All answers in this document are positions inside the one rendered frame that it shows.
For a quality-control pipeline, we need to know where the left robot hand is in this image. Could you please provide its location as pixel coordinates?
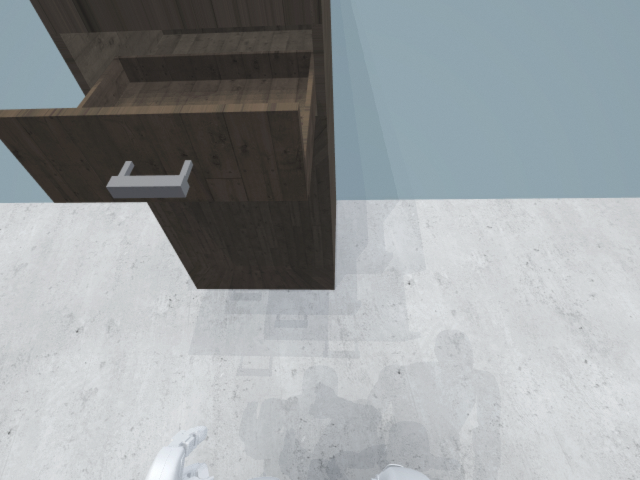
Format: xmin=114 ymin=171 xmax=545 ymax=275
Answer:
xmin=145 ymin=426 xmax=214 ymax=480

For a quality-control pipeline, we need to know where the handle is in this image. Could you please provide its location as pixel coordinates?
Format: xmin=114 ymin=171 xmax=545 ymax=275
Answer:
xmin=106 ymin=160 xmax=193 ymax=198

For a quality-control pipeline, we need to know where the cabinet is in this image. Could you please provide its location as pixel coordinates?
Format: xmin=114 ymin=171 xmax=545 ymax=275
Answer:
xmin=30 ymin=0 xmax=336 ymax=290

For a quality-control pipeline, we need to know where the right robot shin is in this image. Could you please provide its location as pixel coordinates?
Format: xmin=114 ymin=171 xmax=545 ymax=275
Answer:
xmin=379 ymin=464 xmax=403 ymax=475

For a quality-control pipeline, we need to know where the drawer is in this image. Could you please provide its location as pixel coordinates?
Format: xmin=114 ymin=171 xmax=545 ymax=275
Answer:
xmin=0 ymin=50 xmax=316 ymax=203

